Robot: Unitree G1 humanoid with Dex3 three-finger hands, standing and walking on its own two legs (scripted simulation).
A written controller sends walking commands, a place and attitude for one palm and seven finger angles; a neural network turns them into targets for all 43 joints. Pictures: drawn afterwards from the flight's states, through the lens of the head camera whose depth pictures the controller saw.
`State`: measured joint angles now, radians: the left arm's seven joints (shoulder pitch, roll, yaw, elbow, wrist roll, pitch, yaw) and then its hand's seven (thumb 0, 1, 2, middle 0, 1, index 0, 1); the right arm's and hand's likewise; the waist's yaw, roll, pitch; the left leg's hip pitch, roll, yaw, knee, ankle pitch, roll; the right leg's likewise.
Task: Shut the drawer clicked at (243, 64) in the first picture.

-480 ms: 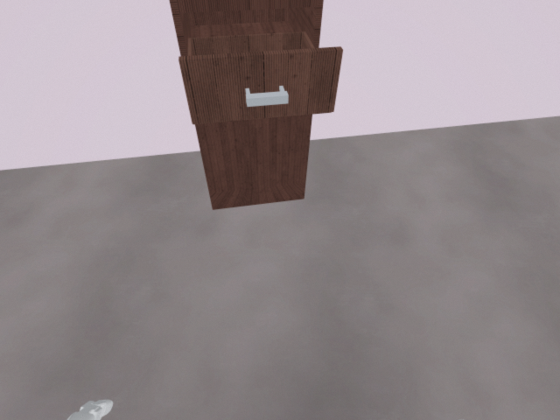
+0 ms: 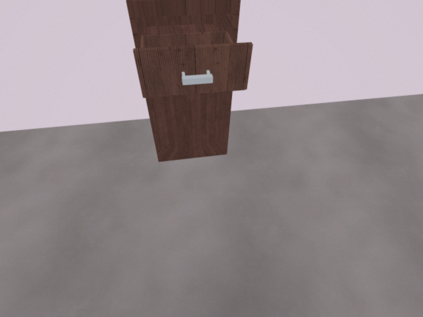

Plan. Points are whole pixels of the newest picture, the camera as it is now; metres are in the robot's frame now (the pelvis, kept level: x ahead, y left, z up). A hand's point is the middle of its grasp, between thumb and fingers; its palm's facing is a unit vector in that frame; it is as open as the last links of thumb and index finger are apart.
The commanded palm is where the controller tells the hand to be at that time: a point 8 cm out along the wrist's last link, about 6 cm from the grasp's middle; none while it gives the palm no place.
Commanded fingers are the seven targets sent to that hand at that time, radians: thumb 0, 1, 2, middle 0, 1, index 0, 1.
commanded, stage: stand and wait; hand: left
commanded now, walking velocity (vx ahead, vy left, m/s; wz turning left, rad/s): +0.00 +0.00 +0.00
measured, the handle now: (196, 76) +0.88 +0.11 +0.01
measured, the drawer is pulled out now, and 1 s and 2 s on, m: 0.30 0.30 0.30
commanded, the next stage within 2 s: look at it before walking up in 0.38 s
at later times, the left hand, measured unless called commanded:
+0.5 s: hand out of the picture +0.06 +0.24 -0.15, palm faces -0.02 -0.94 -0.33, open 7.4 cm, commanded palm none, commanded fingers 0.00 0.90 0.90 -0.20 -0.30 -0.20 -0.30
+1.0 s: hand out of the picture +0.05 +0.25 -0.15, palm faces -0.03 -0.94 -0.33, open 7.4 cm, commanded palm none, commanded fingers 0.00 0.90 0.90 -0.20 -0.30 -0.20 -0.30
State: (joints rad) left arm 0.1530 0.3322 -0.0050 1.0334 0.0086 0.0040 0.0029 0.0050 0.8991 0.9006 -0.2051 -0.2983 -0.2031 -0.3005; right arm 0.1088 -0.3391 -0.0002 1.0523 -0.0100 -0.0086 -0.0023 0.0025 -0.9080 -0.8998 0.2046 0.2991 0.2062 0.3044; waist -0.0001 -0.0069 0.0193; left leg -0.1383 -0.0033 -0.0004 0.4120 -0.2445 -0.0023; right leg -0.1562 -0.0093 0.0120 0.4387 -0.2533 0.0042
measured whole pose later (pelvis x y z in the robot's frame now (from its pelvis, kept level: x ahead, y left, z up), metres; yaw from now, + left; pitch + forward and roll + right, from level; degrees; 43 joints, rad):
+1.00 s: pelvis -0.02 +0.00 +0.00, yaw +0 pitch -2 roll +0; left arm 0.15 0.34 0.00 1.09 0.01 -0.01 0.00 0.00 0.90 0.90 -0.20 -0.30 -0.20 -0.30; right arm 0.13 -0.34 0.00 1.12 -0.01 -0.02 0.00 0.00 -0.91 -0.90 0.20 0.30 0.21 0.30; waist 0.00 0.00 0.03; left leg -0.14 0.00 0.00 0.35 -0.19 0.00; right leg -0.16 0.00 0.02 0.37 -0.19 0.00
